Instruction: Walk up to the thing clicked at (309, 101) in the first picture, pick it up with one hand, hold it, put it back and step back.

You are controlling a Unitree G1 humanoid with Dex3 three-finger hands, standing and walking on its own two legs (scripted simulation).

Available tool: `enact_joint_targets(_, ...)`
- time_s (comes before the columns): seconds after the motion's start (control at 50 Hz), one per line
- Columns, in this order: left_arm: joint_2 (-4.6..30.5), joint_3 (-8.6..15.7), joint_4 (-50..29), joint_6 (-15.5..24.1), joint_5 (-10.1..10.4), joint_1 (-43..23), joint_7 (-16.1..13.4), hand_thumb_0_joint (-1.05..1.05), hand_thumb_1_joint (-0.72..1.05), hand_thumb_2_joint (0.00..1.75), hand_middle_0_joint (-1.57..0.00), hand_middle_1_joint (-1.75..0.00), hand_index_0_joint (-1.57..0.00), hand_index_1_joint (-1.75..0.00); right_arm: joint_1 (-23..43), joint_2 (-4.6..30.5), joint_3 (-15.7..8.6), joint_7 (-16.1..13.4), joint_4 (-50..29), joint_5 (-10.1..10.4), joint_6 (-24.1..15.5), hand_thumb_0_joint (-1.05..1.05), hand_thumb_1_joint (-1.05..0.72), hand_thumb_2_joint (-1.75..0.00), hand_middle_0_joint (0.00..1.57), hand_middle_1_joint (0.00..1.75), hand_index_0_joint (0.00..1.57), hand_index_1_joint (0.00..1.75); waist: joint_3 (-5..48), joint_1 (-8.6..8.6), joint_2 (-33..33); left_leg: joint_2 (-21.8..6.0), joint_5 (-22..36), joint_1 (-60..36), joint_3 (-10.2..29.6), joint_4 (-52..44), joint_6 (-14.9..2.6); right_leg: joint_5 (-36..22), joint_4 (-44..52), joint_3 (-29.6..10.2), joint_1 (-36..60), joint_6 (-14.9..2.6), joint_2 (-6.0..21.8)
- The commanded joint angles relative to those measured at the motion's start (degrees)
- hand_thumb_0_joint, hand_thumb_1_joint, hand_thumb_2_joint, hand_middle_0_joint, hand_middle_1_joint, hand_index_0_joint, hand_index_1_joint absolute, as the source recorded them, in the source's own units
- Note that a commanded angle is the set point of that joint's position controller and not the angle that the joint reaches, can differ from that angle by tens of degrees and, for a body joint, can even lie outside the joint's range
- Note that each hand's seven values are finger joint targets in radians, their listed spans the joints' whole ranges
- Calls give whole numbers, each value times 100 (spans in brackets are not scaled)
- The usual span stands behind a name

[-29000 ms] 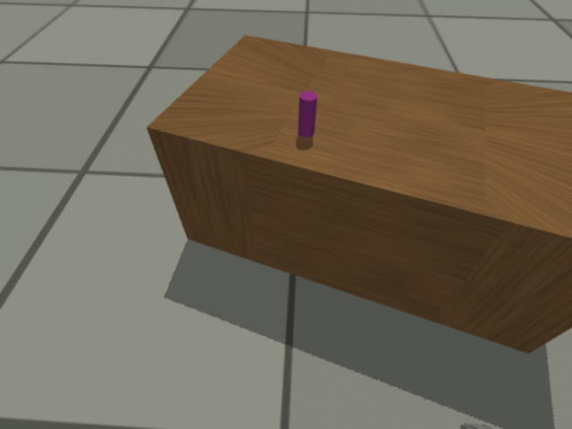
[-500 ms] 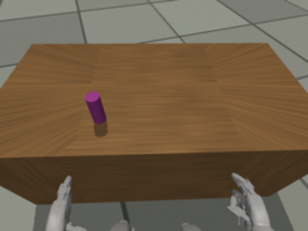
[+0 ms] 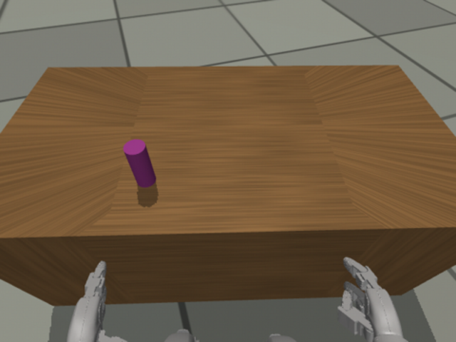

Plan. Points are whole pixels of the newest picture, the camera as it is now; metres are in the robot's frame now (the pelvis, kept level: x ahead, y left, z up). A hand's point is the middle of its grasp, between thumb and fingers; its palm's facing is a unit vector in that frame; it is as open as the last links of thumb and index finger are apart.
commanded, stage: home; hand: left
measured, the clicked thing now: (140, 164) +0.52 +0.22 -0.05
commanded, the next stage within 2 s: stand in 1.06 s
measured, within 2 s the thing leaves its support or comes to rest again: neither
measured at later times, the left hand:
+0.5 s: hand (125, 330) +0.16 +0.18 -0.04, palm faces +0.12 -0.97 -0.23, open 17.7 cm
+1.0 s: hand out of the picture +0.10 +0.25 -0.10, palm faces -0.04 -0.91 -0.41, open 17.5 cm
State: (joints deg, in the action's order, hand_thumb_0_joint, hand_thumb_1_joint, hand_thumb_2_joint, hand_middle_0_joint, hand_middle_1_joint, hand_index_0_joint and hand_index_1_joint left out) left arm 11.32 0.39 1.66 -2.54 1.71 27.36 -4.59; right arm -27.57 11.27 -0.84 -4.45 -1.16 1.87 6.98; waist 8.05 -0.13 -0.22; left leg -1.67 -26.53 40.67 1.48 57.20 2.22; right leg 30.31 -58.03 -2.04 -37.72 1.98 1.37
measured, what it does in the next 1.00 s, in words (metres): stands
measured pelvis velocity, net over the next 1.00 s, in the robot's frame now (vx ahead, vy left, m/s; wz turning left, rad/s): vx -0.01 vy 0.00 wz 0.01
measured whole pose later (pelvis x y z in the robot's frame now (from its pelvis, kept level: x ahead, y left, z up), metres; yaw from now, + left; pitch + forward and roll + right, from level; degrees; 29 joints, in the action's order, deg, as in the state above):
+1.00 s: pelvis -0.01 +0.00 +0.02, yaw +0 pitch +0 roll +0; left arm 20.5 1.3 37.2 0.3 -3.1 16.9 -1.2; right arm -13.3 18.8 -2.4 0.0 42.5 -3.0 0.4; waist -1.8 -0.2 0.9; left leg -1.4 -23.6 27.5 1.6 51.1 1.4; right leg 27.2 -51.4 -1.7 -24.2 1.7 1.7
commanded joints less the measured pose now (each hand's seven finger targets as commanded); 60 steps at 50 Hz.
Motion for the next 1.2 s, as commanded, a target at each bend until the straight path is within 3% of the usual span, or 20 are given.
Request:
enact_joint_targets(0.0,510,260,-1022,334,-26,-88,-46,0,-60,3,-4,-4,-4,-4,49,493,-252,-35,-1070,-27,-294,0,-90,-90,20,30,20,30,431,-10,-42,136,1133,-668,-399,-806,-209,-1469,1015,338,110,-119,-112)
enact_joint_targets(0.1,540,307,-1072,353,-31,-102,-45,0,-60,3,-4,-5,-4,-5,37,577,-324,-72,-1211,-29,-276,0,-90,-90,20,30,20,30,615,-44,-137,137,1236,-725,-415,-743,-221,-1611,992,308,150,-114,-110)
enact_joint_targets(0.26,532,289,-1036,386,-17,-39,-70,0,-59,3,-4,-5,-4,-5,131,531,-262,-76,-1191,-13,-275,0,-90,-90,20,30,20,30,238,39,-64,151,551,-485,-421,-918,-217,-820,1110,323,-76,-161,-122)
enact_joint_targets(0.28,585,380,-993,378,-25,30,-68,0,-60,3,-4,-4,-4,-4,59,510,-280,-70,-1103,-23,-277,0,-90,-90,20,30,20,30,337,53,-8,153,616,-514,-427,-890,-215,-890,1094,323,-42,-161,-126)
enact_joint_targets(0.3,508,266,-1036,375,-26,-61,-64,0,-61,2,-4,-4,-4,-4,84,587,-317,-66,-1186,-21,-305,0,-90,-90,20,30,20,30,315,-9,-46,135,628,-554,-412,-922,-216,-911,1054,345,-63,-162,-140)
enact_joint_targets(0.32,578,336,-1089,381,-9,-61,-73,0,-59,3,-4,-5,-4,-5,79,519,-251,-56,-1086,-20,-291,0,-90,-90,20,30,20,30,257,69,62,141,576,-485,-394,-937,-210,-843,1065,358,-58,-175,-133)
enact_joint_targets(0.34,537,273,-1152,395,-17,-119,-69,0,-60,3,-4,-5,-4,-5,79,550,-282,-54,-1232,-20,-293,0,-90,-90,20,30,20,30,434,-11,22,139,643,-562,-388,-903,-216,-925,1040,344,-20,-167,-137)
enact_joint_targets(0.36,587,325,-1180,413,-9,-140,-79,0,-59,3,-4,-5,-4,-5,200,552,-263,-57,-1278,-8,-307,0,-90,-90,20,30,20,30,374,53,-9,135,632,-534,-380,-929,-215,-892,1043,356,-1,-167,-136)
enact_joint_targets(0.52,560,275,-1138,434,-38,-176,-125,0,-61,1,-4,-4,-4,-4,66,556,-289,-99,-1217,-24,-288,0,-90,-90,20,30,20,30,480,-7,36,118,777,-621,-392,-891,-203,-1032,997,338,-33,-173,-152)
enact_joint_targets(0.54,760,533,-1082,378,-58,228,-238,0,-58,4,-5,-5,-5,-5,527,815,-269,-155,456,9,-300,0,-90,-90,20,30,20,30,402,53,-29,88,714,-660,-211,-877,-196,-1001,1087,422,123,-178,-248)
enact_joint_targets(0.6,510,192,-1098,260,-44,171,-280,0,-60,3,-4,-5,-4,-5,734,769,-208,-221,288,27,-502,0,-90,-90,20,30,20,30,174,-65,-56,72,456,-629,-228,-950,-220,-784,1222,402,51,-180,-212)
enact_joint_targets(0.7,631,232,-1244,228,-78,-30,-389,0,-58,4,-5,-5,-5,-5,969,756,-200,-297,917,-2,-667,0,-90,-90,20,30,20,30,147,-130,267,55,636,-776,-257,-987,-204,-958,1233,436,45,-196,-228)
enact_joint_targets(0.72,1673,508,767,342,-873,-867,-144,0,-58,4,-5,-5,-5,-5,1455,1600,-402,-45,2410,-806,-734,0,-90,-90,20,30,20,30,-535,-15,460,-93,1020,-1571,135,-1156,-446,-1184,1316,36,663,-532,122)
enact_joint_targets(0.74,1748,588,1444,405,-883,-718,-5,0,-55,5,-5,-5,-5,-5,1377,1595,-471,75,2654,-839,-764,0,-90,-90,20,30,20,30,-232,-41,263,-114,986,-1722,169,-1156,-541,-1158,1390,-92,809,-602,141)
enact_joint_targets(0.78,1645,490,1698,474,-788,-812,135,0,-54,6,-5,-6,-5,-6,1570,1612,-434,206,2848,-747,-814,0,-90,-90,20,30,20,30,-393,7,128,-89,1057,-1469,317,-1249,-653,-1070,1405,-112,898,-663,136)
enact_joint_targets(0.86,1700,381,2441,539,-493,-1022,289,0,-59,3,-4,-5,-4,-5,1635,1691,-458,387,3388,-467,-885,0,-90,-90,20,30,20,30,-232,60,0,-149,940,-1655,477,-1453,-658,-1222,1548,-173,1300,-626,155)
enact_joint_targets(0.98,1809,425,3345,538,-452,-1282,291,0,-60,2,-4,-5,-4,-4,1763,1684,-457,400,4014,-476,-911,0,-90,-90,20,30,20,30,-467,44,90,-197,1154,-2020,544,-1732,-651,-1482,1759,-336,1328,-565,154)
enact_joint_targets(1.06,1968,441,3844,543,-434,-1346,263,0,-58,4,-5,-5,-5,-5,1737,1675,-437,370,4418,-429,-879,0,-90,-90,20,30,20,30,-611,-14,-163,-109,1288,-2189,389,-1757,-582,-1596,2219,-591,1480,-628,346)
enact_joint_targets(1.14,1981,409,4276,504,-364,-1337,235,0,-58,4,-5,-5,-5,-5,1676,1826,-435,343,4826,-410,-872,0,-90,-90,20,30,20,30,-593,27,151,-280,1587,-2359,577,-2133,-607,-1933,2211,-366,1787,-548,265)
enact_joint_targets(1.18,2025,390,4485,497,-359,-1347,232,0,-42,20,-20,-21,-20,-21,1738,1799,-411,331,4978,-387,-851,0,-90,-90,20,30,20,30,-671,15,7,-253,1589,-2401,508,-2213,-568,-1954,2444,-427,1863,-546,326)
